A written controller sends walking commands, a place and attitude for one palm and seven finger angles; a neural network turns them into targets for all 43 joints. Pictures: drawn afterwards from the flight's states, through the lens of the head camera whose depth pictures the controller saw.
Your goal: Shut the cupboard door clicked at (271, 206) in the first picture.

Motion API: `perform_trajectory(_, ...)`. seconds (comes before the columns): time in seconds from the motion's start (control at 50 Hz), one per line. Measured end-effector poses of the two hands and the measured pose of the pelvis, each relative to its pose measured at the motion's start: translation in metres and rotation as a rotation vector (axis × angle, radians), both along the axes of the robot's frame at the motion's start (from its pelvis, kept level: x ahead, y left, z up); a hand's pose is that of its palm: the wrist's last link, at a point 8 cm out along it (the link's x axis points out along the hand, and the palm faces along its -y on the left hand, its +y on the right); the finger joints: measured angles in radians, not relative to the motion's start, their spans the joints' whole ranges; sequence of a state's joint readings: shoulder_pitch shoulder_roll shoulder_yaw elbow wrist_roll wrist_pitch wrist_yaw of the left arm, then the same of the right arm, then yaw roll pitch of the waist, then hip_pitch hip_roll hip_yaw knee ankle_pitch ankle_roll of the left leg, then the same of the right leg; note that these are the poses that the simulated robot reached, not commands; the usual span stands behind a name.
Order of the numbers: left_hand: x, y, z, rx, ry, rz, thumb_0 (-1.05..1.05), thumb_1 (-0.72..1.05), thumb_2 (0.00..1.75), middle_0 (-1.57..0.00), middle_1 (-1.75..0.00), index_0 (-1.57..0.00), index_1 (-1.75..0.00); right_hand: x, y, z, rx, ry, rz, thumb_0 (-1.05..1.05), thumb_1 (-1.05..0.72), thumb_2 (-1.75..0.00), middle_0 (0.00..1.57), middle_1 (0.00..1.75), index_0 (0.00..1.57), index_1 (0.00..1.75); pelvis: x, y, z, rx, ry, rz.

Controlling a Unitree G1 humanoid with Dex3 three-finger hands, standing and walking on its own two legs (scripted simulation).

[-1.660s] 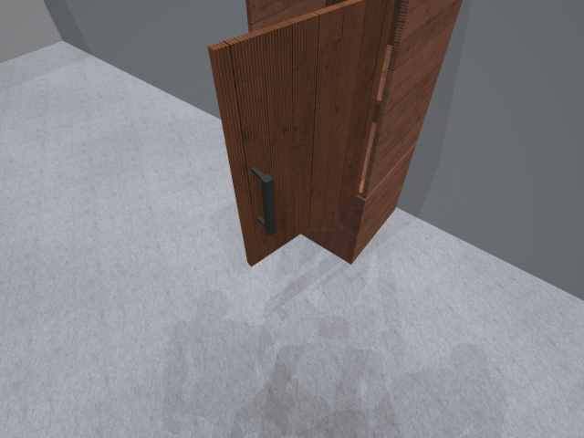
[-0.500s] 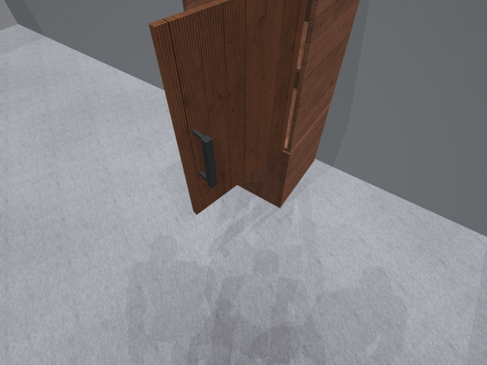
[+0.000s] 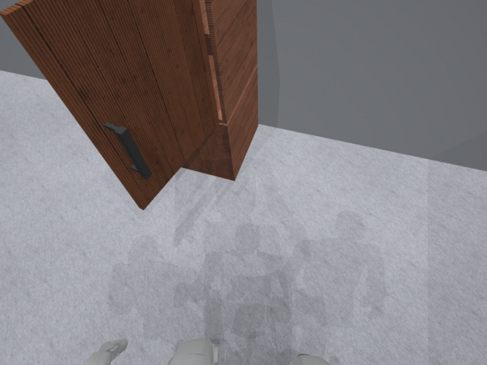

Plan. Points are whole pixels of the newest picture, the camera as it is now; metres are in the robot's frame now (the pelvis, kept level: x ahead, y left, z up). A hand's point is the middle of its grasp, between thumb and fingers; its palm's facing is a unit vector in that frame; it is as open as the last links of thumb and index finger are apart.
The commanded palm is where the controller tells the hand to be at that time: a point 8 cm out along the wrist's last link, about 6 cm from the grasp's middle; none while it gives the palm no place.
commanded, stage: walk to a spot facing it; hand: left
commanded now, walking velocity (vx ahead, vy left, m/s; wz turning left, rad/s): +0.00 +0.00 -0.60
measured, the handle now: (129, 152) +0.55 +0.33 -0.08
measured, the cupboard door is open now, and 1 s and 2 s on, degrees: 78 78 78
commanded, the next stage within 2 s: turn to face it in 1.96 s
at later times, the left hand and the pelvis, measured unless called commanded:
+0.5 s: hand (148, 347) +0.15 +0.20 -0.15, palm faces -0.28 -0.94 -0.19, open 7.4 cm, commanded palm none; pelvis +0.01 +0.02 +0.02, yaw -18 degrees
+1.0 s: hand (205, 324) +0.19 +0.10 -0.15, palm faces -0.53 -0.82 -0.20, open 7.4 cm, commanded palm none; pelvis +0.07 -0.04 +0.02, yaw -36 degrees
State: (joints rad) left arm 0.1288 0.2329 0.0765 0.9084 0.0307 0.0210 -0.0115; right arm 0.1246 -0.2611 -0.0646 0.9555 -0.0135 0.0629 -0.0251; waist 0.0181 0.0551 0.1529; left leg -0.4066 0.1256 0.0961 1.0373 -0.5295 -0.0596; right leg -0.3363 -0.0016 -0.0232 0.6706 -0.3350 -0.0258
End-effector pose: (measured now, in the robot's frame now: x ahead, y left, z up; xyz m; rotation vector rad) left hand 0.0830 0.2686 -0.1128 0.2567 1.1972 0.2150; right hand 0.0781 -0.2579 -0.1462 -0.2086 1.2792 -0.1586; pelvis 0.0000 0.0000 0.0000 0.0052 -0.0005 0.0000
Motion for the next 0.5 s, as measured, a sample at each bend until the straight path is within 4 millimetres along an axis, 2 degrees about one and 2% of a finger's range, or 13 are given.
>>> perform_trajectory(0.08, -0.003, -0.012, -0.002, -0.022, 0.057, -0.047, 0.01, 0.91, 0.90, -0.20, -0.30, -0.20, -0.30, 0.015, -0.007, 0.017, -0.016, -0.082, -0.040, 0.01, -0.91, -0.90, 0.20, 0.30, 0.20, 0.30, 0.000, 0.000, 0.008, 0.008, 0.007, -0.059)
perform_trajectory(0.16, -0.003, -0.017, -0.008, -0.061, 0.086, -0.083, 0.01, 0.91, 0.90, -0.20, -0.30, -0.20, -0.30, 0.024, -0.004, 0.033, -0.034, -0.147, -0.070, 0.01, -0.91, -0.90, 0.20, 0.30, 0.20, 0.30, 0.002, 0.005, 0.011, 0.005, 0.013, -0.109)
perform_trajectory(0.26, 0.008, -0.009, -0.025, -0.108, 0.096, -0.122, 0.01, 0.91, 0.90, -0.20, -0.30, -0.20, -0.30, 0.019, 0.008, 0.043, -0.074, -0.201, -0.108, 0.01, -0.90, -0.90, 0.20, 0.30, 0.20, 0.30, 0.006, 0.021, 0.005, -0.017, 0.021, -0.166)
perform_trajectory(0.32, 0.023, -0.005, -0.028, -0.126, 0.097, -0.156, 0.01, 0.91, 0.90, -0.20, -0.30, -0.20, -0.30, -0.002, 0.016, 0.048, -0.095, -0.174, -0.119, 0.01, -0.90, -0.90, 0.20, 0.30, 0.20, 0.30, 0.006, 0.027, 0.007, -0.024, 0.014, -0.200)
perform_trajectory(0.4, 0.046, -0.004, -0.018, -0.132, 0.076, -0.211, 0.01, 0.91, 0.90, -0.20, -0.30, -0.20, -0.30, -0.040, 0.023, 0.054, -0.095, -0.093, -0.167, 0.01, -0.90, -0.90, 0.21, 0.30, 0.20, 0.30, 0.006, 0.028, 0.017, -0.035, 0.017, -0.249)
perform_trajectory(0.5, 0.072, -0.015, -0.008, -0.112, 0.075, -0.299, 0.01, 0.91, 0.90, -0.20, -0.30, -0.19, -0.30, -0.087, 0.026, 0.051, -0.072, -0.026, -0.275, 0.01, -0.90, -0.90, 0.21, 0.30, 0.20, 0.30, 0.007, 0.024, 0.022, -0.041, 0.025, -0.319)
